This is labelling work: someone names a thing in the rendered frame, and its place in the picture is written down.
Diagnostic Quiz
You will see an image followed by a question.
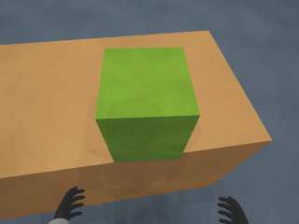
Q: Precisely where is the left robot hand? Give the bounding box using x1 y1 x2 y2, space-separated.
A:
53 186 85 221

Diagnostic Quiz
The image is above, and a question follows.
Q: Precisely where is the pedestal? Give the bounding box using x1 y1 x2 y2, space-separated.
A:
0 30 272 220

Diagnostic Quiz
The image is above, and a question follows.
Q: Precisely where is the carton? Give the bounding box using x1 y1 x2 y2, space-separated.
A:
95 47 201 162

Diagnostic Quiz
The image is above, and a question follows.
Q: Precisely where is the right robot hand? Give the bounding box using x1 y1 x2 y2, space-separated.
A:
218 196 249 224

